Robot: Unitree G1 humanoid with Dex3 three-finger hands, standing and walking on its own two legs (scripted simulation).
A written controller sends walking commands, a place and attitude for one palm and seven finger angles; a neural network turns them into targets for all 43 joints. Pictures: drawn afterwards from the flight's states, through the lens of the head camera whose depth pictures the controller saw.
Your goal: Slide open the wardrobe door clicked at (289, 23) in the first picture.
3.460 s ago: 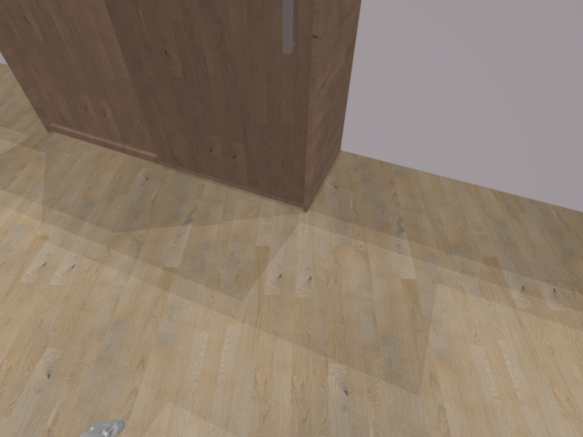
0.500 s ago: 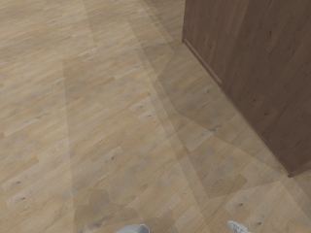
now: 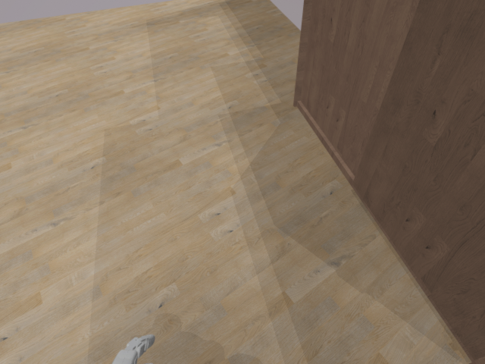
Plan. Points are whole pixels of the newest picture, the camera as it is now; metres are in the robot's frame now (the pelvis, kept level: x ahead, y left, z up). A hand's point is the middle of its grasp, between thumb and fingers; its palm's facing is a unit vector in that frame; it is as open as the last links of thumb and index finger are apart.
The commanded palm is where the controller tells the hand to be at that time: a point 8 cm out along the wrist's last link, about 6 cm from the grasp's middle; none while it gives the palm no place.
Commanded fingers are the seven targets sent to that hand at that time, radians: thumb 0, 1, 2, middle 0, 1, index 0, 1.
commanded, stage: walk to a spot facing it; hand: right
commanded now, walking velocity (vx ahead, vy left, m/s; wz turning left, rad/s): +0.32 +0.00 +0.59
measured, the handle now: out of the picture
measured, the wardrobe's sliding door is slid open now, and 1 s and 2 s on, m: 0.00 0.00 0.00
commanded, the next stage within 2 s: turn to face it in 0.32 s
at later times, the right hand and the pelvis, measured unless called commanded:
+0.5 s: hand (286, 252) +0.39 -0.09 -0.17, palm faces -0.28 +0.93 -0.24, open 7.4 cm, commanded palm none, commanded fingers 0.00 -0.90 -0.90 0.20 0.30 0.20 0.30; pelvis +0.20 +0.06 -0.02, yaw +15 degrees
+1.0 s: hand (313, 259) +0.38 -0.16 -0.19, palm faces +0.00 +0.98 -0.21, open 7.3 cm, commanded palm none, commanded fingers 0.00 -0.90 -0.90 0.20 0.30 0.20 0.30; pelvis +0.31 +0.04 -0.01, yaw +2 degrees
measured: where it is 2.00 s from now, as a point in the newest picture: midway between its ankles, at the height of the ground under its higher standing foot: (225, 354)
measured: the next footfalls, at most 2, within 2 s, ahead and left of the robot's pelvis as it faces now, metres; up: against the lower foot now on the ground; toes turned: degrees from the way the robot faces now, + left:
left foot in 0.40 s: +0.29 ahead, +0.16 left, +0.00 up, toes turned +21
right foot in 0.86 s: +0.38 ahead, -0.03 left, +0.00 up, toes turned -4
